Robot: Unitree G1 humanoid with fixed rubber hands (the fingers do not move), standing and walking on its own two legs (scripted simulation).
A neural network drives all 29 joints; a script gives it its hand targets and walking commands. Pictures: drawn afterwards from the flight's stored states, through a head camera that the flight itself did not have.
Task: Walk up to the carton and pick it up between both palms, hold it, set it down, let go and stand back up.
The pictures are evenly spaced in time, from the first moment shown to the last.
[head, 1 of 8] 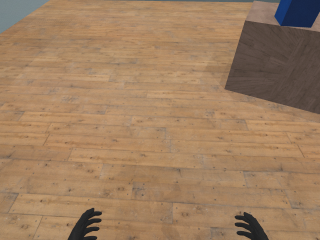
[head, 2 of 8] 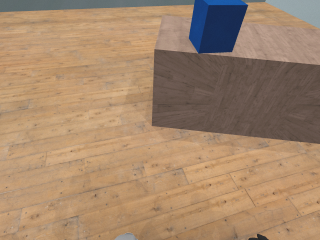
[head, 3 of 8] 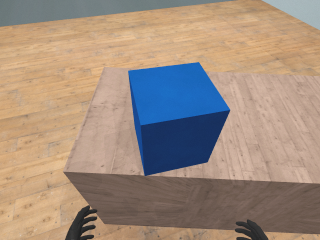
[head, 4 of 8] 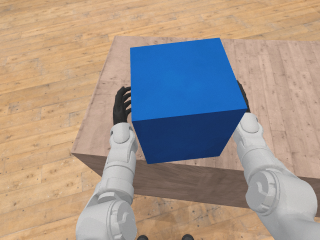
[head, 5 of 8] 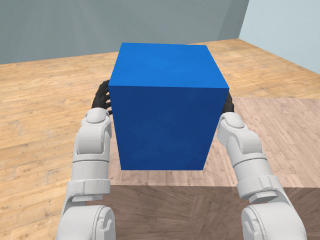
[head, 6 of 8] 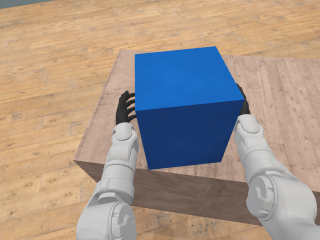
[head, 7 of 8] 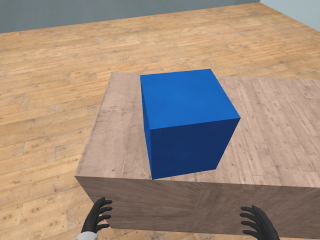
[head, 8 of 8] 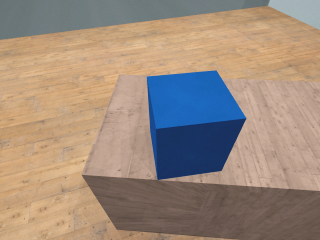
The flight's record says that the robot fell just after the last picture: no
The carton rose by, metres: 0.18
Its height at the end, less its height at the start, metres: +0.00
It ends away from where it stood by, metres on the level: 0.00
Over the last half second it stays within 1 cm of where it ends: yes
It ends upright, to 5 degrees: yes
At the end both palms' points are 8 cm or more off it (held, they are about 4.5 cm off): yes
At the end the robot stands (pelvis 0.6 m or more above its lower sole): yes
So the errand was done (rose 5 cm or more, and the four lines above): yes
